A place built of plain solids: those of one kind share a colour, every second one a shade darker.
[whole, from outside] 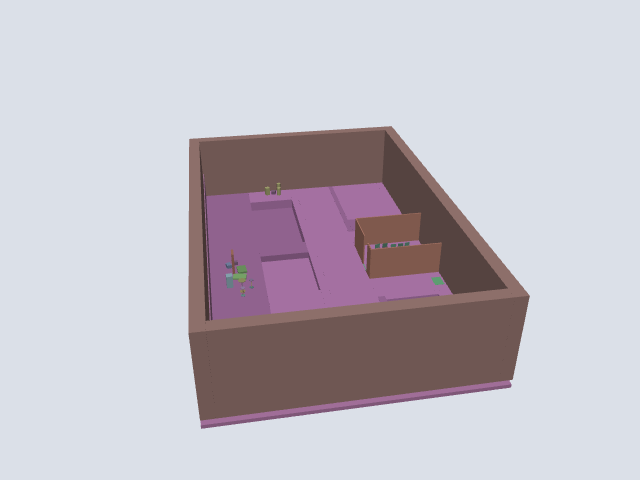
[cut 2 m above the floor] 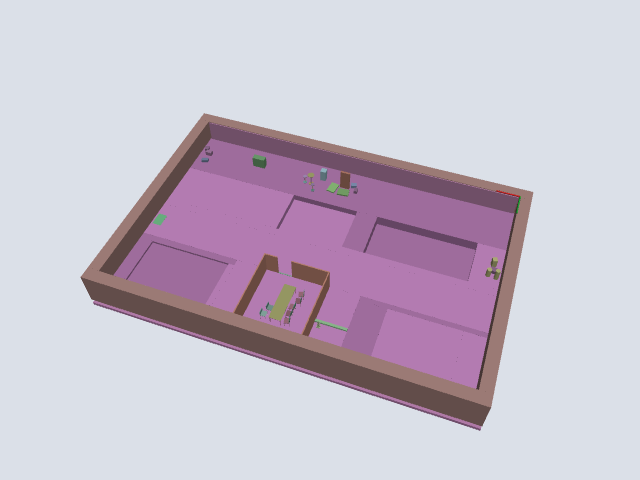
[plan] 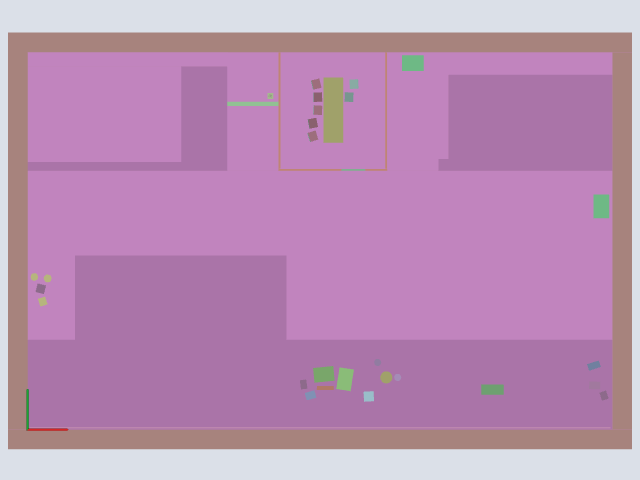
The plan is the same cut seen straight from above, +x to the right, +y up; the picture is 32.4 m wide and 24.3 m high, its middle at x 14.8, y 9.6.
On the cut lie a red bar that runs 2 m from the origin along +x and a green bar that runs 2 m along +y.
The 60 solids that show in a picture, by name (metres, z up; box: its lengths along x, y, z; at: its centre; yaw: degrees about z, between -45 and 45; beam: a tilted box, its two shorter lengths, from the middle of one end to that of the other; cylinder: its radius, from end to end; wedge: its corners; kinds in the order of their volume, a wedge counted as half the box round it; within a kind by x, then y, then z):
{
 "wall_1": {"box": [1.0, 19.1, 7.0], "at": [-0.5, 9.55, 2.5]},
 "wall_2": {"box": [31.6, 1.0, 7.0], "at": [14.8, -0.5, 2.5]},
 "wall_3": {"box": [31.6, 1.0, 7.0], "at": [14.8, 19.6, 2.5]},
 "wall_4": {"box": [1.0, 19.1, 7.0], "at": [30.1, 9.55, 2.5]},
 "floor_1": {"box": [1.8, 4.84, 1.32], "at": [0.9, 15.97, -0.66]},
 "floor_2": {"box": [2.4, 4.27, 1.32], "at": [1.2, 6.68, -0.66]},
 "floor_3": {"box": [5.98, 4.84, 1.32], "at": [4.79, 15.97, -0.66]},
 "floor_4": {"box": [10.1, 0.45, 1.32], "at": [5.05, 13.32, -0.66]},
 "floor_5": {"box": [10.1, 0.71, 1.32], "at": [5.05, 18.75, -0.66]},
 "floor_6": {"box": [8.83, 4.27, 0.39], "at": [6.82, 6.68, -1.12]},
 "floor_7": {"box": [2.32, 4.84, 1.32], "at": [8.94, 15.97, -0.66]},
 "floor_8": {"box": [2.6, 6.0, 1.0], "at": [11.4, 16.1, -0.5]},
 "floor_9": {"box": [1.87, 4.27, 1.32], "at": [12.16, 6.68, -0.66]},
 "floor_10": {"box": [29.6, 4.55, 1.32], "at": [14.8, 2.27, -0.66]},
 "floor_11": {"box": [29.6, 0.68, 1.32], "at": [14.8, 9.16, -0.66]},
 "floor_12": {"box": [29.6, 3.6, 1.0], "at": [14.8, 11.3, -0.5]},
 "floor_13": {"box": [5.5, 6.0, 1.0], "at": [15.45, 16.1, -0.5]},
 "floor_14": {"box": [5.98, 4.27, 0.74], "at": [16.09, 6.68, -0.95]},
 "floor_15": {"box": [2.6, 6.0, 1.0], "at": [19.5, 16.1, -0.5]},
 "floor_16": {"box": [0.5, 4.27, 1.32], "at": [21.05, 15.84, -0.66]},
 "floor_17": {"box": [10.52, 4.27, 1.32], "at": [24.34, 6.68, -0.66]},
 "floor_18": {"box": [7.12, 4.27, 1.14], "at": [24.86, 15.84, -0.75]},
 "floor_19": {"box": [8.8, 0.6, 1.32], "at": [25.2, 13.4, -0.66]},
 "floor_20": {"box": [8.8, 1.13, 1.32], "at": [25.2, 18.54, -0.66]},
 "floor_21": {"box": [1.18, 4.27, 1.32], "at": [29.01, 15.84, -0.66]},
 "floor_base_1": {"box": [31.6, 21.1, 0.3], "at": [14.8, 9.55, -1.57]},
 "back_1": {"box": [29.42, 0.08, 2.55], "at": [14.8, 0.1, 1.27]},
 "part_1": {"box": [0.1, 5.9, 2.85], "at": [12.75, 16.15, 1.38]},
 "part_2": {"box": [3.19, 0.1, 2.85], "at": [14.29, 13.15, 1.38]},
 "part_3": {"box": [1.11, 0.1, 2.85], "at": [17.64, 13.15, 1.38]},
 "part_4": {"box": [0.1, 5.9, 2.85], "at": [18.15, 16.15, 1.38]},
 "counter_1": {"box": [1.15, 0.53, 1.0], "at": [23.53, 2.02, 0.5]},
 "bin_1": {"cylinder": 0.19, "from": [0.34, 7.73, 0.0], "to": [0.34, 7.73, 0.97]},
 "bin_2": {"box": [0.38, 0.41, 0.79], "at": [0.76, 6.48, 0.4], "yaw": 17.6},
 "bin_3": {"cylinder": 0.2, "from": [1.01, 7.65, 0.0], "to": [1.01, 7.65, 0.78]},
 "roll_1": {"box": [0.86, 0.2, 1.89], "at": [15.07, 2.11, 0.94], "yaw": -0.3},
 "pallet_1": {"box": [1.03, 0.75, 0.19], "at": [15.0, 2.8, 0.04], "yaw": 5.7},
 "pallet_2": {"box": [0.74, 1.11, 0.18], "at": [16.07, 2.55, 0.04], "yaw": -8.6},
 "display_cube_1": {"box": [0.51, 0.51, 1.08], "at": [17.27, 1.68, 0.54], "yaw": 3.1},
 "carton_1": {"box": [0.44, 0.45, 0.31], "at": [0.67, 7.13, 0.15], "yaw": -13.8},
 "carton_2": {"box": [0.33, 0.47, 0.29], "at": [13.97, 2.29, 0.14], "yaw": 7.3},
 "carton_3": {"box": [0.57, 0.39, 0.39], "at": [28.71, 2.24, 0.2], "yaw": -1.2},
 "carton_4": {"box": [0.36, 0.43, 0.29], "at": [29.18, 1.72, 0.14], "yaw": 17.6},
 "top_1": {"box": [1.0, 3.3, 0.034], "at": [15.48, 16.17, 0.71]},
 "top_2": {"cylinder": 0.3, "from": [18.16, 2.64, 1.04], "to": [18.16, 2.64, 1.07]},
 "crate_1": {"box": [0.51, 0.39, 0.31], "at": [14.32, 1.74, 0.15], "yaw": 15.6},
 "crate_2": {"box": [0.63, 0.35, 0.26], "at": [28.67, 3.24, 0.13], "yaw": 18.0},
 "step_hump_1": {"box": [2.6, 0.22, 0.2], "at": [11.4, 16.49, 0.05]},
 "low_mat_1": {"box": [1.1, 0.8, 0.06], "at": [19.5, 18.55, -0.02]},
 "low_mat_2": {"box": [0.8, 1.2, 0.06], "at": [29.05, 11.3, -0.02]},
 "chairb_seat_1": {"box": [0.44, 0.48, 0.05], "at": [14.44, 14.85, 0.47], "yaw": 16.9},
 "chairb_seat_2": {"box": [0.44, 0.48, 0.05], "at": [14.44, 15.51, 0.47], "yaw": 11.3},
 "chairb_seat_3": {"box": [0.44, 0.48, 0.05], "at": [14.61, 17.49, 0.47], "yaw": 13.5},
 "chairb_seat_4": {"box": [0.44, 0.48, 0.05], "at": [14.69, 16.17, 0.47], "yaw": -2.1},
 "chairb_seat_5": {"box": [0.44, 0.48, 0.05], "at": [14.69, 16.83, 0.47], "yaw": 1.1},
 "chaira_seat_1": {"box": [0.44, 0.48, 0.05], "at": [16.27, 16.83, 0.47], "yaw": -1.8},
 "chaira_seat_2": {"box": [0.44, 0.48, 0.05], "at": [16.52, 17.49, 0.47], "yaw": 2.1},
 "low_threshold_1": {"box": [1.2, 0.1, 0.07], "at": [16.49, 13.15, -0.02]},
 "stool_high_seat_1": {"cylinder": 0.18, "from": [17.72, 3.4, 0.69], "to": [17.72, 3.4, 0.73]},
 "stool_high_seat_2": {"cylinder": 0.18, "from": [18.73, 2.64, 0.69], "to": [18.73, 2.64, 0.73]}
}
